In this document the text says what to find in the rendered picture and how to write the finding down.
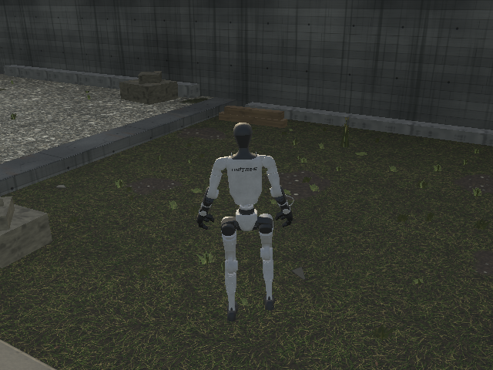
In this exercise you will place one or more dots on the right robot hand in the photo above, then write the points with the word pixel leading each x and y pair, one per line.
pixel 282 216

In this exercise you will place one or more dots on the right robot forearm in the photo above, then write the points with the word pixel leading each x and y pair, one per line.
pixel 282 202

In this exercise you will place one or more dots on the left robot forearm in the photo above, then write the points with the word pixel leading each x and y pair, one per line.
pixel 206 204

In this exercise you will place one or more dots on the robot right shin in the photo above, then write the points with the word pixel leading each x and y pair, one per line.
pixel 268 274

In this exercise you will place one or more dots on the left robot upper arm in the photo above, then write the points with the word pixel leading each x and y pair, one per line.
pixel 215 177

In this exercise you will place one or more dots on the left robot hand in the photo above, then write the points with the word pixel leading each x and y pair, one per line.
pixel 206 218

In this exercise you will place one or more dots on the humanoid robot torso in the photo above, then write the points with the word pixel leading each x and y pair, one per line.
pixel 245 183

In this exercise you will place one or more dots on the right robot upper arm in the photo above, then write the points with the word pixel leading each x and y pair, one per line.
pixel 273 176

